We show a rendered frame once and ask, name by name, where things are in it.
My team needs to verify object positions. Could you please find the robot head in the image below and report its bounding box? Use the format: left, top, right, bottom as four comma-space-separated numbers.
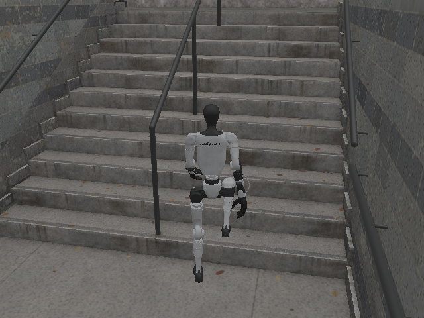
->
200, 104, 222, 136

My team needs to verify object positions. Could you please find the robot left hand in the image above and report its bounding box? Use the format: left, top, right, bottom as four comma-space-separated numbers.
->
189, 168, 203, 180

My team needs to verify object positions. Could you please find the robot left forearm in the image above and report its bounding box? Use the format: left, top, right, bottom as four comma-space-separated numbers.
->
185, 160, 196, 174

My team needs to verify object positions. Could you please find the robot right hand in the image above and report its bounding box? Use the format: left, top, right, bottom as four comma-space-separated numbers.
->
231, 197, 247, 219

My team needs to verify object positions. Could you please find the robot right forearm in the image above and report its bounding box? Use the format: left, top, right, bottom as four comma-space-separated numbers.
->
233, 161, 246, 198

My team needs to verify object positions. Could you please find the robot left upper arm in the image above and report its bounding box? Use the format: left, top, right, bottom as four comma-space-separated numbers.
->
185, 132, 198, 168

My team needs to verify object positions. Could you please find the robot right thigh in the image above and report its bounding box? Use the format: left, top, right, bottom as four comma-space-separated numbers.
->
221, 178, 235, 197

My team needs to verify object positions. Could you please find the robot right upper arm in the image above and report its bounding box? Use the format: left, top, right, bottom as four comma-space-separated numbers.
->
225, 132, 240, 170

